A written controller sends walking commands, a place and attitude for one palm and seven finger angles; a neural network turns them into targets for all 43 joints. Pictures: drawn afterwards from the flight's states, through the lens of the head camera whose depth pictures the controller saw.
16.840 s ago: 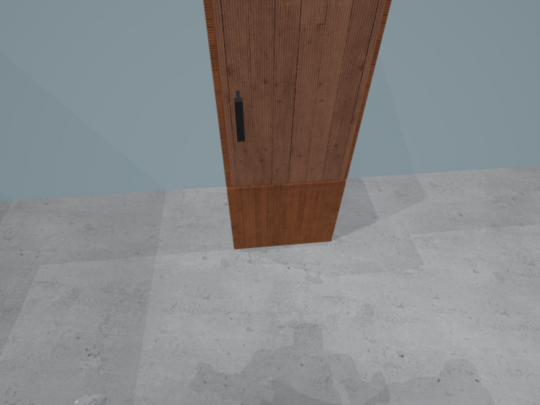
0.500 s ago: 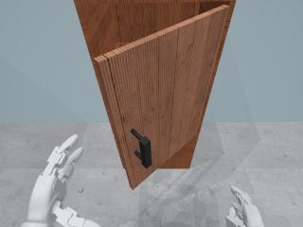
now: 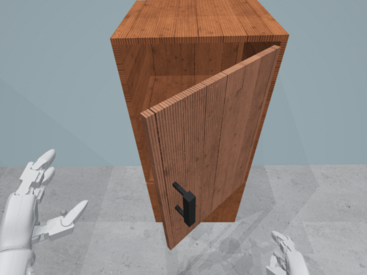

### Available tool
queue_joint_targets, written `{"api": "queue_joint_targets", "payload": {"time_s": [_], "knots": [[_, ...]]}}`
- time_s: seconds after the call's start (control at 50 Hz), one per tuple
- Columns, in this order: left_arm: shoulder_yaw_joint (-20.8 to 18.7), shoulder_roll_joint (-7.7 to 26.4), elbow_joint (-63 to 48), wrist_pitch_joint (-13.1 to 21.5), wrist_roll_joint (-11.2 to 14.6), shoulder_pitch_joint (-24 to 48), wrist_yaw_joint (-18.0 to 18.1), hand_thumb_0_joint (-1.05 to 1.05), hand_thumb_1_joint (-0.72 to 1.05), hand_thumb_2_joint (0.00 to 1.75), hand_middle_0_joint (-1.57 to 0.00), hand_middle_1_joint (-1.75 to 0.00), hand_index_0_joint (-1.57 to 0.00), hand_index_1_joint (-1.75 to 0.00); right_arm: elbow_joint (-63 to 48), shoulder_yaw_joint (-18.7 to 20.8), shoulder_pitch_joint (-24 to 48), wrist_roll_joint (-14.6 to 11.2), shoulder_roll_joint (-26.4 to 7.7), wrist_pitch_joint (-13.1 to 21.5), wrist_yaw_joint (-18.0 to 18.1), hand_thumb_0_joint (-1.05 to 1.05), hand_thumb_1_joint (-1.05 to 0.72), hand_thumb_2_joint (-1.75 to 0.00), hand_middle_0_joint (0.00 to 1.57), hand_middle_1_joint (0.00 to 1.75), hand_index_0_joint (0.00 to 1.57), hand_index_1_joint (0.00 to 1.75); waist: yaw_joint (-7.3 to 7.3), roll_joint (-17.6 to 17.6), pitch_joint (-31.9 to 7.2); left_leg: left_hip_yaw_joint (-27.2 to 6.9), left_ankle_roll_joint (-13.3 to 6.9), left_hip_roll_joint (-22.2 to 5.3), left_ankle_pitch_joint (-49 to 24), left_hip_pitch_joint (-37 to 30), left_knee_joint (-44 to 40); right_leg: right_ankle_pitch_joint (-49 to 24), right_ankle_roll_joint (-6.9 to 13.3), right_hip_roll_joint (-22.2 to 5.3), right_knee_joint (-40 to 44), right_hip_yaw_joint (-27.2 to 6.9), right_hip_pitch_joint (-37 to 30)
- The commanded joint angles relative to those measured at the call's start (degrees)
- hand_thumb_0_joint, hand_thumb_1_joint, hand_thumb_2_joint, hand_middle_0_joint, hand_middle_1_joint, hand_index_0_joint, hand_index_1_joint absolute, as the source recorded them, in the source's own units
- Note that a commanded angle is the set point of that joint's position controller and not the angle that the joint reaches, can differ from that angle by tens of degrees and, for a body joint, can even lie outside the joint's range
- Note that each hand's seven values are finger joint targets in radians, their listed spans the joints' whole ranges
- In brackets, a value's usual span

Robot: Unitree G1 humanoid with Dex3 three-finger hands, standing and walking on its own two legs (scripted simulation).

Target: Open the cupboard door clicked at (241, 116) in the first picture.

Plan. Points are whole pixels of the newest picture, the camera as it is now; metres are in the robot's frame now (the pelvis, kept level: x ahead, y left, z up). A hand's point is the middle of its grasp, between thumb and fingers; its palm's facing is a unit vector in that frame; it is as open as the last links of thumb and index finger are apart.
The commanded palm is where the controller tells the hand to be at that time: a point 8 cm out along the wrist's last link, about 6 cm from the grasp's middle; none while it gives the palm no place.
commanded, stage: draw the hand back to the body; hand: left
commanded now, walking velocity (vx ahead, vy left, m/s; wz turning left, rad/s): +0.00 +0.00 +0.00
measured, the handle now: (183, 204) +0.31 +0.04 -0.03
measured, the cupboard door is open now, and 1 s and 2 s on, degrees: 43 43 43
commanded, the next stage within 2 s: step back with the hand held close in 0.54 s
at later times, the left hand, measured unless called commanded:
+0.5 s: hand (45, 200) +0.19 +0.25 +0.16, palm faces +0.44 -0.81 -0.38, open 7.5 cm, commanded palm +0.13 +0.29 +0.18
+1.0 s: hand (53, 199) +0.19 +0.24 +0.16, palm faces +0.31 -0.81 -0.50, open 7.4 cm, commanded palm +0.13 +0.28 +0.18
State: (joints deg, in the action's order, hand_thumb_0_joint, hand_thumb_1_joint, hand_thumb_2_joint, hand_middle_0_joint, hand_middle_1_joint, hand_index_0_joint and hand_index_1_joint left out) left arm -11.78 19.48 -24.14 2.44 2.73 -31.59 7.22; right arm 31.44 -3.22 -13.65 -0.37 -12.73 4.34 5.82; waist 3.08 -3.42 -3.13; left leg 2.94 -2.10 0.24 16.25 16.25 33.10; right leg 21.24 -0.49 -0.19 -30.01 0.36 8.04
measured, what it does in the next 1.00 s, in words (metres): stands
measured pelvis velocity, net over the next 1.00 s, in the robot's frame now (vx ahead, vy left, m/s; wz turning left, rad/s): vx -0.03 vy -0.01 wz -0.05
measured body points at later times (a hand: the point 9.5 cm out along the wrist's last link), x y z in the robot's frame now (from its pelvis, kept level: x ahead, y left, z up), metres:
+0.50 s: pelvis -0.01 -0.01 +0.01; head -0.03 -0.03 +0.46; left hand +0.16 +0.29 +0.18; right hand +0.18 -0.23 -0.07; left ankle +0.02 +0.09 -0.73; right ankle -0.06 -0.13 -0.73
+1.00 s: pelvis -0.03 -0.01 +0.01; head -0.02 -0.02 +0.46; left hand +0.17 +0.28 +0.19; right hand +0.15 -0.26 -0.07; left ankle +0.02 +0.09 -0.73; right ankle -0.06 -0.13 -0.73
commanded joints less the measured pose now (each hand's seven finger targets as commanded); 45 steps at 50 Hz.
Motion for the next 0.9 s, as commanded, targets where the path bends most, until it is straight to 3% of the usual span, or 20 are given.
{"api": "queue_joint_targets", "payload": {"time_s": [0.0,0.08,0.14,0.18,0.22,0.34,0.42,0.5,0.62,0.64,0.66,0.68,0.72,0.76,0.88], "knots": [[-10.11,9.68,-13.00,3.80,0.39,6.35,0.97,0.00,0.65,0.80,-0.19,-0.30,-0.19,-0.30,-8.49,2.82,7.85,-0.03,-6.26,3.68,0.21,0.00,-0.90,-0.90,0.20,0.30,0.20,0.30,0.33,-0.71,-1.87,-3.34,0.85,-2.74,-14.88,-10.99,-7.58,-15.37,1.44,0.62,6.78,1.63,5.14],[-12.94,11.10,-13.10,4.01,0.66,7.95,1.17,0.00,0.80,0.86,-0.20,-0.30,-0.20,-0.30,-7.38,3.12,8.11,0.20,-6.58,3.80,-0.41,0.00,-0.90,-0.90,0.20,0.30,0.20,0.30,0.67,-0.92,-2.61,-3.42,1.21,-3.03,-18.90,-12.53,-8.64,-17.68,1.50,0.77,7.64,1.63,3.11],[-15.51,12.65,-11.84,4.10,0.95,10.81,1.27,0.00,0.90,0.90,-0.20,-0.30,-0.20,-0.30,-6.48,3.39,8.77,0.14,-6.74,3.58,-0.53,0.00,-0.90,-0.90,0.20,0.30,0.20,0.30,0.81,-2.39,-1.35,-3.04,1.33,-2.91,-17.76,-12.65,-9.44,-17.47,1.70,0.79,8.92,1.43,2.27],[-12.78,8.87,-8.45,3.73,1.29,8.19,0.62,0.00,0.90,0.90,-0.20,-0.30,-0.20,-0.30,-6.47,3.54,8.66,0.18,-6.66,3.18,-0.94,0.00,-0.90,-0.90,0.20,0.30,0.20,0.30,0.51,-0.04,-0.06,-3.07,1.26,-3.02,-17.19,-12.85,-10.26,-17.06,1.37,0.79,9.22,1.76,2.60],[-11.85,8.18,-8.06,3.64,1.39,8.13,0.13,0.00,0.90,0.90,-0.20,-0.30,-0.20,-0.30,-6.68,3.96,9.06,0.08,-6.86,2.76,-1.15,0.00,-0.90,-0.90,0.20,0.30,0.20,0.30,0.40,1.36,0.33,-2.75,1.04,-3.15,-15.48,-13.37,-10.75,-16.18,1.15,0.90,9.92,1.63,2.90],[-14.46,12.27,-11.62,4.57,1.02,11.15,0.70,0.00,0.90,0.90,-0.20,-0.30,-0.20,-0.30,-6.31,3.93,10.01,0.36,-6.86,3.12,-0.77,0.00,-0.90,-0.90,0.20,0.30,0.20,0.30,0.96,-1.10,-0.59,-2.44,0.96,-2.32,-11.96,-13.16,-11.35,-14.77,1.54,0.77,11.34,1.16,0.95],[-14.04,11.37,-11.79,5.01,1.17,11.18,0.70,0.00,0.90,0.90,-0.20,-0.30,-0.20,-0.30,-5.84,3.92,10.28,0.30,-6.41,3.79,-0.44,0.00,-0.90,-0.90,0.20,0.30,0.20,0.30,0.68,-2.21,0.75,-2.07,0.99,-2.20,-10.46,-13.95,-11.39,-13.63,1.45,0.80,12.35,0.92,2.13],[-14.11,10.96,-10.36,5.25,1.32,9.85,0.69,0.00,0.90,0.90,-0.20,-0.30,-0.20,-0.30,-5.43,4.11,10.09,0.43,-6.47,4.30,-0.38,0.00,-0.90,-0.90,0.20,0.30,0.20,0.30,0.80,0.16,0.74,-1.74,0.80,-2.01,-11.30,-14.06,-11.16,-14.77,1.31,0.71,12.53,0.94,1.61],[-13.70,10.73,-9.98,5.73,1.33,9.99,0.37,0.00,0.90,0.90,-0.20,-0.30,-0.20,-0.30,-4.93,4.45,10.22,0.44,-6.53,4.53,-0.62,0.00,-0.90,-0.90,0.20,0.30,0.20,0.30,0.84,0.34,0.30,-1.15,0.53,-1.91,-12.72,-15.09,-10.94,-16.57,1.09,0.58,12.82,0.53,1.40],[-14.04,12.09,-13.54,6.11,1.33,13.29,0.47,0.00,0.90,0.90,-0.20,-0.30,-0.20,-0.30,-5.14,4.34,10.77,0.42,-6.54,4.72,-0.54,0.00,-0.90,-0.90,0.20,0.30,0.20,0.30,0.92,0.31,-0.73,-1.27,0.46,-1.78,-12.93,-15.42,-10.74,-17.05,1.15,0.45,12.84,0.43,0.72],[-20.66,18.59,-14.78,7.95,0.90,16.71,0.74,0.00,0.90,0.90,-0.20,-0.30,-0.20,-0.30,-6.61,4.25,10.56,0.14,-7.62,3.59,-0.44,0.00,-0.90,-0.90,0.20,0.30,0.20,0.30,-1.87,2.31,4.62,-1.32,-0.43,-2.72,-10.19,-12.71,-8.35,-20.90,0.72,-1.97,16.20,-4.85,7.73],[-17.97,14.66,-9.57,8.02,0.73,11.68,0.16,0.00,0.90,0.90,-0.20,-0.30,-0.20,-0.30,-5.28,4.37,10.34,0.41,-6.95,2.61,-0.40,0.00,-0.90,-0.90,0.20,0.30,0.20,0.30,-2.18,4.81,3.83,-1.83,-0.41,-2.43,-9.48,-12.18,-7.26,-22.10,0.64,-2.92,16.24,-5.07,7.43],[-15.37,11.97,-8.42,8.35,0.35,8.54,-0.34,0.00,0.90,0.90,-0.20,-0.30,-0.20,-0.30,-5.82,4.86,10.03,0.44,-7.07,1.39,-0.59,0.00,-0.90,-0.90,0.20,0.30,0.20,0.30,-2.36,3.72,2.49,-1.20,-0.10,-2.80,-11.16,-12.17,-7.31,-24.25,0.48,-3.35,15.32,-4.99,7.03],[-15.63,11.96,-8.29,8.87,0.24,6.49,-0.28,0.00,0.90,0.90,-0.20,-0.30,-0.20,-0.30,-6.34,5.14,9.72,0.39,-7.08,0.70,-0.51,0.00,-0.90,-0.90,0.20,0.30,0.20,0.30,-2.17,1.34,-0.06,-0.97,0.00,-3.51,-16.42,-13.09,-8.23,-27.38,0.27,-2.97,13.07,-3.96,5.41],[-18.00,14.59,-10.81,8.85,0.56,2.70,0.34,0.00,0.90,0.90,-0.20,-0.30,-0.20,-0.30,-8.50,5.73,9.79,-0.01,-6.88,-1.74,-0.40,0.00,-0.90,-0.90,0.20,0.30,0.20,0.30,-2.09,3.97,-4.81,-0.35,0.06,-4.51,-24.07,-13.11,-7.67,-33.33,-0.55,-2.48,9.96,-3.18,3.19]]}}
